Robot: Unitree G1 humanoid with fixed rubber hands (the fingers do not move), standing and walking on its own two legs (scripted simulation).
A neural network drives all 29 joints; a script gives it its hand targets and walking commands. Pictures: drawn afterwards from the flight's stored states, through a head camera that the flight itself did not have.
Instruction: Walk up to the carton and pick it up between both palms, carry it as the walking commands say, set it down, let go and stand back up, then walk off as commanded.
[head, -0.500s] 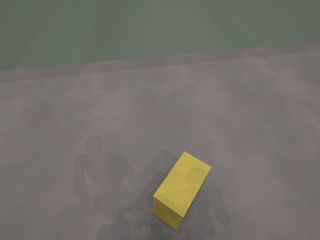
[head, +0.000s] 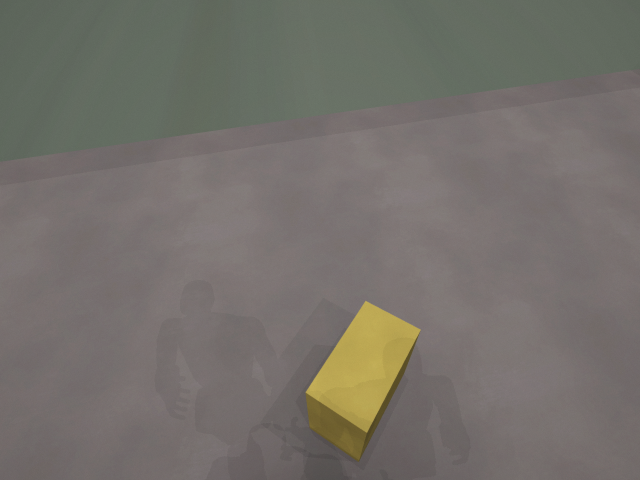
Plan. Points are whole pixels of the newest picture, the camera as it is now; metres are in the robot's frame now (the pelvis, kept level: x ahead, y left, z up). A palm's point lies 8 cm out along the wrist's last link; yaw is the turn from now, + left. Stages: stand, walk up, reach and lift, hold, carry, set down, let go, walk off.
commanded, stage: walk up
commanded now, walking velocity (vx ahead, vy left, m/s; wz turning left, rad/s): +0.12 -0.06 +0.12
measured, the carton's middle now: (362, 381) +0.47 -0.10 -0.62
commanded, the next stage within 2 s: none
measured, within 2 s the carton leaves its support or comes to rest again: neither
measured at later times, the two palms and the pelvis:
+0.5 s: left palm out of the picture +0.08 +0.27 -0.14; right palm out of the picture +0.08 -0.22 -0.11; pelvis +0.02 +0.02 +0.00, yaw +3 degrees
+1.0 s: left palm out of the picture +0.09 +0.19 -0.11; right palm out of the picture +0.08 -0.30 -0.13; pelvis +0.03 -0.06 +0.01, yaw +3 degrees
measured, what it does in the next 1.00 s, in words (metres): steps on the spot: right foot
